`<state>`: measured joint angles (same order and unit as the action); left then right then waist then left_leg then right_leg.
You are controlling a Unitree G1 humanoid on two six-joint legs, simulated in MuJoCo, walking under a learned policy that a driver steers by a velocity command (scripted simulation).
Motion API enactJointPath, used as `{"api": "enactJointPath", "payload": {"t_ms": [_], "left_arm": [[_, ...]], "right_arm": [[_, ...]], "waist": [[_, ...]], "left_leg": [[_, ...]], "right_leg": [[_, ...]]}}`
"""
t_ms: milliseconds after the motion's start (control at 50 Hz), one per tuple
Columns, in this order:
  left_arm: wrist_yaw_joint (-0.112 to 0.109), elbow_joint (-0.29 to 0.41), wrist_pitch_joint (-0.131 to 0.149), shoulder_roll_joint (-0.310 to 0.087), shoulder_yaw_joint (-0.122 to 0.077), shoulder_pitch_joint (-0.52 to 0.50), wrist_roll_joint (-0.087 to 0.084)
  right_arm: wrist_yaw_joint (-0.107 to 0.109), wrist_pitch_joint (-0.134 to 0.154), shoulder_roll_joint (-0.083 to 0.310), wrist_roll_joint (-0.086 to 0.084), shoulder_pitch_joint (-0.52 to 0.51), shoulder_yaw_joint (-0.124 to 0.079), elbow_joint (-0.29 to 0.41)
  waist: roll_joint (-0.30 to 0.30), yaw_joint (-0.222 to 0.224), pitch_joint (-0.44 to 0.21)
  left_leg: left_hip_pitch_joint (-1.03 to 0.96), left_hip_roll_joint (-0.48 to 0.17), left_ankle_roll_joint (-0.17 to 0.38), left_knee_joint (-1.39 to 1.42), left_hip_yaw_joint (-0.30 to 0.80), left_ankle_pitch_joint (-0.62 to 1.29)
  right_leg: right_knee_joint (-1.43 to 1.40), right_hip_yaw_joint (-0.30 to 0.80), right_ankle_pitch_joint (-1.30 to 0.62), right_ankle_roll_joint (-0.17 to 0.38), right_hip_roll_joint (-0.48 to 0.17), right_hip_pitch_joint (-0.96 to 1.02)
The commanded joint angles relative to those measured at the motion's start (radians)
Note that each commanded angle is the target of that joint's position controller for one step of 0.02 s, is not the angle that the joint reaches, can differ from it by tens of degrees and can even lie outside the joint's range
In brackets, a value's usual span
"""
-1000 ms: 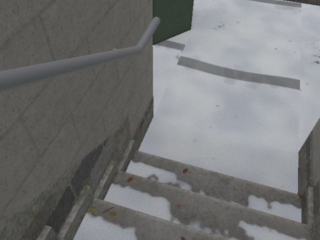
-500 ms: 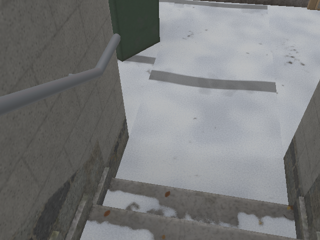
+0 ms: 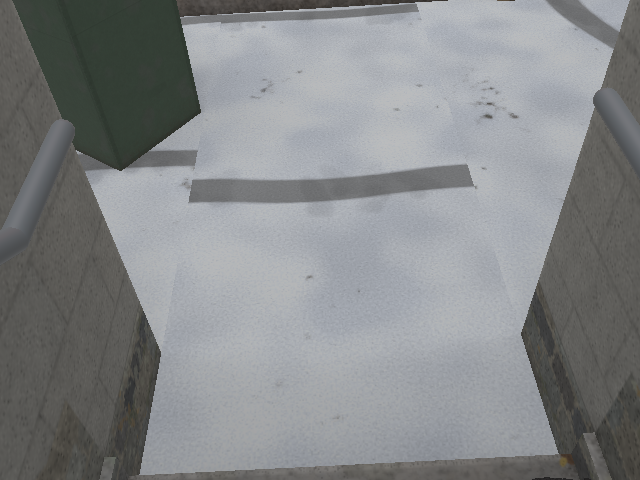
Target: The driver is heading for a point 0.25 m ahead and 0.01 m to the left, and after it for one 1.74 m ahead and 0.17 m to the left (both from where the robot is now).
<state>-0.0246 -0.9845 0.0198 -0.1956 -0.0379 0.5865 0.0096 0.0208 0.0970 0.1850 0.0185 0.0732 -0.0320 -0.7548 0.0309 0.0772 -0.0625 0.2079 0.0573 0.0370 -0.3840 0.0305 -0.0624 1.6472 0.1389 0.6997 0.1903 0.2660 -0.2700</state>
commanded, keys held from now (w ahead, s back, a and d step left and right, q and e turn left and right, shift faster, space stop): w+shift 0.62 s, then w+q+shift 0.38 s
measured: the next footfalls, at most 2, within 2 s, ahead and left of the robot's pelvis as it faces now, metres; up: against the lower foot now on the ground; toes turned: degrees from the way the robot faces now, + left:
right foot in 0.32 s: +0.36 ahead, -0.12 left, -0.17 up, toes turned -11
left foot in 0.66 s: +0.65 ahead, +0.04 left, -0.34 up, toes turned -15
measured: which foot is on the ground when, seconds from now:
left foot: down 0.00-0.32, up 0.34-0.64, down 0.66-1.00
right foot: up 0.00-0.30, down 0.32-0.64, up 0.66-0.98, down 1.00-1.00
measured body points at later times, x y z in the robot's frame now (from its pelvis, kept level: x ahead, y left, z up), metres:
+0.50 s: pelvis +0.41 -0.05 -0.23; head +0.42 -0.04 +0.22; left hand +0.44 +0.21 -0.38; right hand +0.40 -0.31 -0.36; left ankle +0.51 +0.12 -0.88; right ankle +0.32 -0.11 -0.92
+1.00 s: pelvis +0.90 -0.10 -0.51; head +0.89 -0.10 -0.06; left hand +1.17 +0.08 -0.57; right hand +0.72 -0.28 -0.64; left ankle +0.63 +0.04 -1.05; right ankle +1.00 -0.22 -1.25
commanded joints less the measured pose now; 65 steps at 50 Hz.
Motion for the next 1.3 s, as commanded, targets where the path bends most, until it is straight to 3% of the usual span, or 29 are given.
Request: {"api": "enactJointPath", "payload": {"t_ms": [20, 60, 80, 100, 180, 260, 300, 320, 340, 360, 380, 420, 480, 520, 580, 620, 640, 660, 700, 760, 820, 860, 940, 980, 1020, 1040, 1080, 1180, 1300], "left_arm": [[-0.034, 0.131, 0.013, -0.072, -0.005, -0.037, -0.028], [-0.010, 0.123, -0.011, -0.141, -0.043, -0.164, 0.061], [-0.006, 0.161, -0.013, -0.087, -0.035, -0.299, 0.063], [0.018, 0.174, -0.009, -0.092, -0.038, -0.376, 0.031], [0.085, 0.126, 0.043, -0.064, -0.029, -0.367, 0.007], [0.075, 0.139, 0.004, -0.051, -0.005, -0.456, 0.017], [0.023, -0.010, -0.003, -0.148, -0.048, -0.032, 0.049], [0.016, -0.059, 0.007, -0.246, -0.081, 0.104, 0.064], [0.012, -0.053, 0.018, -0.307, -0.084, 0.066, 0.052], [0.017, -0.027, 0.029, -0.298, -0.067, 0.080, 0.031], [0.019, -0.025, 0.016, -0.272, -0.073, 0.004, 0.016], [-0.008, 0.014, 0.041, -0.237, -0.064, -0.225, 0.004], [-0.003, 0.012, 0.087, -0.252, -0.080, -0.218, 0.058], [-0.027, 0.002, 0.118, -0.086, -0.043, -0.328, -0.017], [-0.027, 0.001, 0.131, -0.133, -0.052, -0.447, -0.027], [-0.008, 0.002, 0.120, -0.146, -0.060, -0.487, 0.010], [0.005, 0.032, 0.102, -0.176, -0.069, -0.629, 0.032], [-0.001, 0.062, 0.087, -0.103, -0.061, -0.739, 0.038], [-0.024, 0.203, 0.094, 0.027, -0.011, -0.485, 0.017], [0.000, 0.181, 0.091, -0.005, 0.000, -0.519, 0.121], [0.036, 0.155, 0.029, -0.075, -0.022, -0.496, 0.047], [0.039, 0.190, 0.073, -0.088, -0.007, -0.619, 0.029], [0.028, 0.136, 0.099, -0.096, -0.014, -0.493, -0.026], [0.017, 0.095, 0.106, -0.155, -0.045, -0.301, 0.003], [0.012, 0.017, 0.097, -0.258, -0.079, -0.047, 0.081], [0.018, 0.022, 0.093, -0.268, -0.097, -0.059, 0.055], [0.007, 0.054, 0.093, -0.135, -0.072, -0.135, 0.030], [-0.024, -0.023, 0.145, -0.051, -0.015, -0.200, -0.007], [0.011, 0.051, 0.138, -0.177, -0.032, -0.221, -0.022]], "right_arm": [[-0.019, -0.021, 0.122, 0.011, 0.466, -0.046, -0.107], [-0.021, 0.006, 0.068, 0.002, 0.392, -0.046, -0.107], [-0.017, 0.043, 0.084, 0.005, 0.411, -0.044, -0.140], [-0.014, 0.053, 0.064, -0.009, 0.443, -0.025, -0.179], [0.005, 0.082, 0.054, -0.041, 0.243, -0.010, -0.196], [-0.011, 0.038, 0.102, -0.031, 0.398, -0.019, -0.253], [-0.003, 0.011, 0.204, 0.019, 0.413, -0.019, -0.275], [0.014, 0.003, 0.243, 0.023, 0.304, -0.037, -0.260], [0.030, 0.009, 0.183, 0.014, 0.350, -0.033, -0.249], [0.025, 0.029, 0.177, -0.016, 0.490, -0.026, -0.202], [0.017, 0.015, 0.207, 0.033, 0.470, -0.028, -0.229], [-0.005, 0.012, 0.214, 0.062, 0.297, -0.039, -0.167], [-0.008, -0.071, 0.157, 0.040, 0.359, -0.038, -0.209], [-0.059, -0.051, 0.136, 0.014, 0.224, -0.033, -0.150], [-0.069, -0.073, 0.133, -0.010, 0.448, -0.032, -0.233], [-0.040, -0.092, 0.203, 0.040, 0.721, -0.062, -0.318], [-0.026, -0.109, 0.213, 0.050, 0.976, -0.084, -0.380], [-0.029, -0.097, 0.212, 0.062, 1.019, -0.085, -0.375], [-0.042, -0.030, 0.169, 0.031, 0.720, -0.007, -0.298], [-0.019, 0.030, 0.220, -0.005, 0.485, -0.020, -0.234], [-0.006, 0.046, 0.286, 0.011, 0.393, -0.034, -0.232], [0.008, 0.056, 0.106, -0.040, 0.433, 0.007, -0.240], [0.002, -0.014, 0.134, 0.019, 0.556, -0.006, -0.300], [-0.017, -0.027, 0.155, 0.005, 0.530, -0.028, -0.289], [0.007, -0.021, 0.054, -0.058, 0.591, -0.022, -0.249], [0.038, -0.023, 0.073, -0.066, 0.566, -0.016, -0.218], [0.014, -0.025, 0.117, 0.023, 0.216, -0.035, -0.145], [-0.050, -0.082, -0.028, 0.004, -0.052, -0.007, 0.054], [-0.085, -0.087, 0.080, 0.013, 0.047, 0.002, 0.053]], "waist": [[0.071, -0.138, -0.135], [-0.080, -0.105, 0.027], [0.073, -0.122, 0.184], [-0.065, -0.079, 0.266], [-0.013, 0.032, 0.185], [0.029, -0.091, 0.263], [0.019, 0.108, 0.077], [-0.074, 0.247, 0.100], [-0.227, 0.168, 0.114], [-0.139, 0.056, -0.007], [0.046, 0.025, 0.034], [0.018, -0.072, 0.211], [-0.092, -0.122, 0.165], [-0.031, -0.174, 0.186], [-0.154, -0.283, 0.096], [-0.055, -0.371, 0.062], [0.012, -0.570, 0.046], [0.173, -0.647, 0.163], [0.277, -0.181, 0.240], [-0.012, -0.049, 0.150], [0.035, -0.027, 0.210], [-0.116, -0.090, 0.253], [-0.007, -0.129, 0.180], [-0.070, -0.025, 0.063], [-0.187, -0.003, -0.053], [-0.284, 0.007, -0.188], [-0.101, 0.083, 0.027], [-0.114, -0.127, 0.210], [-0.116, -0.229, 0.083]], "left_leg": [[-0.911, -0.482, 0.144, -0.335, 0.252, 0.902], [-0.459, -0.391, 0.246, -0.137, 0.383, -0.103], [-0.278, -0.451, 0.278, -0.189, 0.473, 0.144], [-0.047, -0.377, 0.209, -0.131, 0.338, 0.153], [0.433, -0.163, 0.084, -0.236, 0.029, -0.228], [0.413, -0.159, 0.077, -0.381, -0.064, -0.012], [0.339, -0.186, 0.062, -0.930, -0.065, 0.636], [0.504, -0.100, 0.039, -1.460, -0.013, 0.287], [0.656, 0.040, 0.053, -1.725, -0.005, -0.727], [0.833, -0.005, 0.045, -1.488, 0.189, -0.646], [0.850, -0.082, 0.069, -1.346, 0.160, -0.568], [0.775, -0.163, 0.002, -0.927, 0.180, -0.419], [0.360, -0.145, -0.071, -0.772, 0.065, -0.142], [0.082, -0.161, -0.042, -0.310, 0.065, 0.561], [-0.360, -0.070, -0.025, -0.467, -0.070, 0.758], [-0.489, 0.001, 0.022, -0.475, -0.159, 0.428], [-0.589, -0.028, 0.089, -0.319, -0.172, 0.289], [-0.561, -0.109, 0.198, -0.152, -0.071, 0.238], [-0.438, -0.201, 0.074, -0.331, 0.258, 0.847], [-0.056, -0.258, 0.256, -0.144, 0.631, 0.119], [0.396, -0.281, 0.339, -0.129, 0.713, 0.078], [0.429, -0.060, 0.237, -0.281, 0.456, -0.319], [0.114, -0.017, 0.181, -0.599, 0.381, 0.021], [0.150, 0.008, 0.178, -0.949, 0.317, 0.088], [0.667, 0.046, 0.154, -1.493, 0.171, -0.668], [0.832, -0.006, 0.125, -1.621, 0.062, -0.595], [0.898, -0.085, 0.138, -1.428, 0.031, -0.357], [0.712, -0.193, 0.076, -1.013, 0.064, -0.247], [0.014, 0.060, 0.115, -0.556, -0.250, -0.025]], "right_leg": [[0.231, -0.023, 0.005, 0.006, -0.240, -0.920], [0.028, 0.030, -0.174, -0.017, -0.309, -0.883], [-0.043, 0.091, -0.271, -0.035, -0.336, -0.932], [-0.379, 0.136, -0.471, -0.075, -0.346, -0.791], [-0.868, -0.017, -1.376, -0.081, -0.283, -0.121], [-0.957, -0.292, -1.101, -0.090, -0.188, 0.166], [-0.908, -0.347, -1.025, -0.022, -0.135, 0.524], [-1.171, -0.098, -0.939, 0.091, -0.300, 0.652], [-1.029, -0.024, -1.272, 0.061, -0.426, 0.674], [-0.933, 0.237, -1.440, 0.125, -0.610, 0.832], [-1.040, 0.288, -0.981, 0.152, -0.601, 0.680], [-1.212, 0.401, -0.456, 0.206, -0.666, 0.197], [-1.159, 0.215, -0.806, 0.153, -0.550, -0.167], [-1.101, -0.058, -0.311, -0.020, -0.289, -0.408], [-0.930, -0.131, -0.403, -0.067, -0.263, -0.525], [-0.513, -0.175, -0.730, -0.079, -0.254, -0.423], [-0.103, -0.220, -0.983, -0.077, -0.237, -0.441], [0.544, -0.209, -0.467, -0.076, -0.101, -0.636], [0.253, -0.007, -0.113, 0.011, -0.105, -0.894], [-0.368, -0.020, -0.361, -0.131, -0.299, -0.681], [-0.490, -0.071, -0.642, -0.225, -0.291, -0.211], [-0.941, -0.066, -1.191, -0.197, -0.305, -0.133], [-1.298, -0.071, -1.036, -0.203, -0.309, 0.111], [-1.317, -0.092, -1.091, -0.206, -0.322, 0.390], [-0.907, 0.112, -1.342, -0.104, -0.632, 0.859], [-0.973, 0.357, -0.931, 0.016, -0.771, 0.909], [-1.311, 0.427, -0.039, 0.037, -0.682, 0.570], [-1.371, 0.065, -0.699, -0.065, -0.615, 0.075], [-1.197, -0.370, -1.679, -0.170, -0.468, -0.043]]}}
Keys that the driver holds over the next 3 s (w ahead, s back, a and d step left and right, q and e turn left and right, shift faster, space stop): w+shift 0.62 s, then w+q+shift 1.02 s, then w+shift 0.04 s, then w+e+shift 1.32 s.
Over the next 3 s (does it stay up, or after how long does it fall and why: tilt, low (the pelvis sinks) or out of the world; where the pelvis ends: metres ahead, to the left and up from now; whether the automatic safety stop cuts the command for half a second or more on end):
stays up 2.68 0.44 -0.55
